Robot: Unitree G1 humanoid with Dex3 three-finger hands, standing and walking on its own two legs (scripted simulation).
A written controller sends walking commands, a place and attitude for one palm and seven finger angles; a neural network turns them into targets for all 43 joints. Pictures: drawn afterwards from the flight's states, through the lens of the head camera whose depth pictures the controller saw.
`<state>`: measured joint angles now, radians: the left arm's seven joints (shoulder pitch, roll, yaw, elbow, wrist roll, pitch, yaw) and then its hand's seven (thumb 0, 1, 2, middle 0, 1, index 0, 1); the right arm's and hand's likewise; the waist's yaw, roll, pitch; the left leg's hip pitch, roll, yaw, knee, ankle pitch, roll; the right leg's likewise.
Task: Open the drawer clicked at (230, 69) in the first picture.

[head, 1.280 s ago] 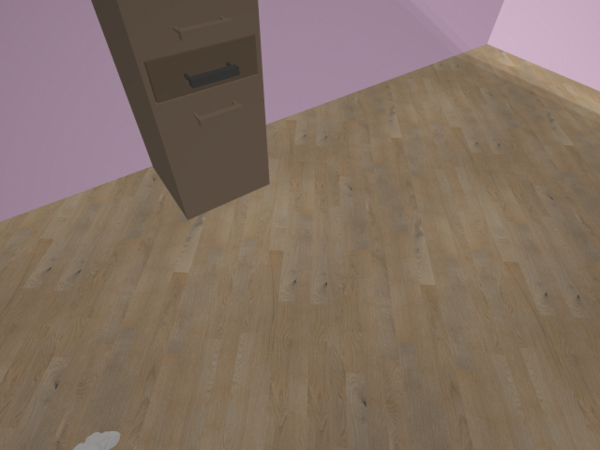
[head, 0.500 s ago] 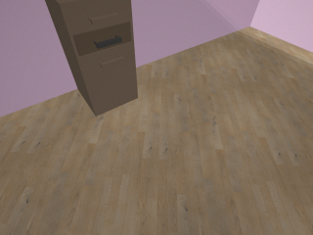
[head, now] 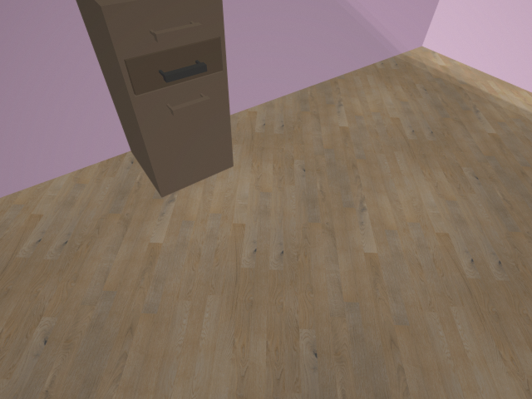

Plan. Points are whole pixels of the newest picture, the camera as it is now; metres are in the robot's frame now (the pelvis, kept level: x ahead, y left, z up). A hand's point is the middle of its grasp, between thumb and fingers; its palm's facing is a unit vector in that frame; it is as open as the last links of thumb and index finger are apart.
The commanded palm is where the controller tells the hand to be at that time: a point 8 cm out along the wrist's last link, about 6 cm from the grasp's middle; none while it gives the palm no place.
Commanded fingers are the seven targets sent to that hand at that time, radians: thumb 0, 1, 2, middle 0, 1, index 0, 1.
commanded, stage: look at it before walking up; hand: left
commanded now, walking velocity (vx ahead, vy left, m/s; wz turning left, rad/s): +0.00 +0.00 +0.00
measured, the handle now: (182, 69) +1.26 +0.40 -0.13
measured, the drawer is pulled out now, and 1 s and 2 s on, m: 0.00 0.00 0.00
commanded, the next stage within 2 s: walk to a spot facing it in 0.16 s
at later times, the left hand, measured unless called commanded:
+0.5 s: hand out of the picture +0.06 +0.21 -0.18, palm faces -0.08 -0.96 -0.25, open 7.4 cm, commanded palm none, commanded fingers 0.00 0.90 0.90 -0.20 -0.30 -0.20 -0.30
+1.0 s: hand (164, 395) +0.17 +0.20 -0.20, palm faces -0.17 -0.97 -0.15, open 7.4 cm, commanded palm none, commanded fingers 0.00 0.90 0.90 -0.20 -0.30 -0.20 -0.30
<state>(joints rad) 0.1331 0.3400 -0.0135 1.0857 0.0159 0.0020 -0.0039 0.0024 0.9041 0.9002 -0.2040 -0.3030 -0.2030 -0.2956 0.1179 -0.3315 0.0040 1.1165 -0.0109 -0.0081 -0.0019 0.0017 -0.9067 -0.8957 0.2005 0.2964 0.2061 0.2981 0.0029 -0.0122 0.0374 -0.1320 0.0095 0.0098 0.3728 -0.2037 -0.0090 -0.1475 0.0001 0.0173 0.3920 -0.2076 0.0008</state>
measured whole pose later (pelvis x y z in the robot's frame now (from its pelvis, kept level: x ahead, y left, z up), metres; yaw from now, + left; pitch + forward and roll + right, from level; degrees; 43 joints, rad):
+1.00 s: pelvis +0.21 +0.01 -0.03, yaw -16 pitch +0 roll -1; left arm 0.46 0.17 0.06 1.10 0.02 -0.02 0.00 0.00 0.90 0.90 -0.20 -0.30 -0.20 -0.30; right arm 0.08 -0.16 -0.03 0.94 -0.03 -0.07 0.01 0.00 -0.91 -0.90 0.20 0.30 0.20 0.30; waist 0.05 -0.04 0.07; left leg -0.44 0.08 0.12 0.67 -0.20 0.02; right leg -0.12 0.02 0.10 0.77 -0.50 -0.02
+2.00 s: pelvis +0.61 -0.14 -0.02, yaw -35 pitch -2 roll -1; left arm 0.34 0.21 0.07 1.11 0.03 0.00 -0.02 0.00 0.92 0.90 -0.20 -0.30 -0.20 -0.29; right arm 0.20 -0.18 -0.05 0.99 -0.04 -0.08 0.00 0.00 -0.92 -0.90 0.20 0.30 0.20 0.30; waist 0.01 -0.05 0.04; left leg -0.29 0.10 0.21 0.61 -0.29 0.04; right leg -0.33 -0.03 -0.04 1.07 -0.41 -0.03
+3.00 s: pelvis +0.80 -0.29 -0.02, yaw -26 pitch +1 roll -2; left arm 0.18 0.26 0.09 0.94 0.03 0.06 0.01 0.00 0.91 0.90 -0.20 -0.30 -0.20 -0.29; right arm 0.18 -0.20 -0.05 0.91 -0.03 0.02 0.00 0.00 -0.91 -0.90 0.20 0.30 0.20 0.30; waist 0.00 -0.04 0.09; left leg -0.35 0.03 0.10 0.60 -0.26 0.06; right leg -0.51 -0.10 -0.08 1.16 -0.41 0.08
